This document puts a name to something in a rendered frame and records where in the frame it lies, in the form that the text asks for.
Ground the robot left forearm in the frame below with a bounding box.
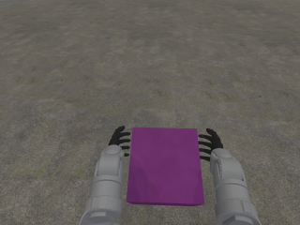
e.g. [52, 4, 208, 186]
[79, 144, 125, 225]

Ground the robot left hand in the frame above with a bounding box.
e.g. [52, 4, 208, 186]
[108, 126, 131, 157]

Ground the robot right forearm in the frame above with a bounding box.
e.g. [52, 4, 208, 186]
[209, 148, 262, 225]

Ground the robot right hand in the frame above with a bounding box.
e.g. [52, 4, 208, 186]
[198, 128, 223, 162]

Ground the carton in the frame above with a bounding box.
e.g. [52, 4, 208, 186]
[126, 127, 205, 206]

